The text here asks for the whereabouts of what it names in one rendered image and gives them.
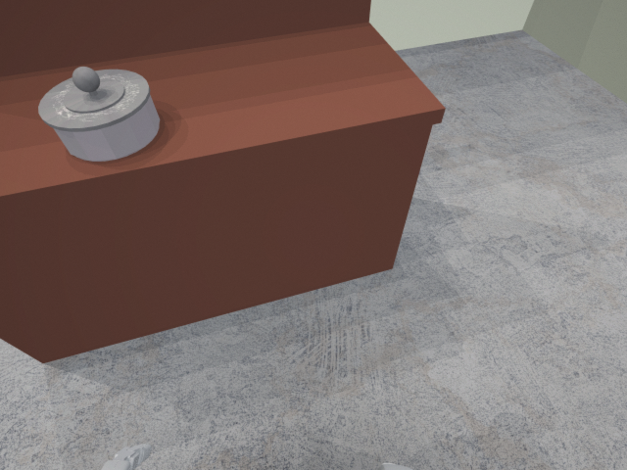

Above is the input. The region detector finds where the lid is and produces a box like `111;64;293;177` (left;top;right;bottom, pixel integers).
38;70;150;132

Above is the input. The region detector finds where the table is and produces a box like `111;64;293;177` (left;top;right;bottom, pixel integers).
0;0;446;363

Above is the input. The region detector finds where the pot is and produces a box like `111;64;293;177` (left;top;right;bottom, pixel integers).
54;95;160;162

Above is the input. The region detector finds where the left robot hand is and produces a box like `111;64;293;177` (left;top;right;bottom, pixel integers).
100;444;152;470

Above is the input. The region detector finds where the knob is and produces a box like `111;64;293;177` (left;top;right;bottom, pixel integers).
72;67;100;92

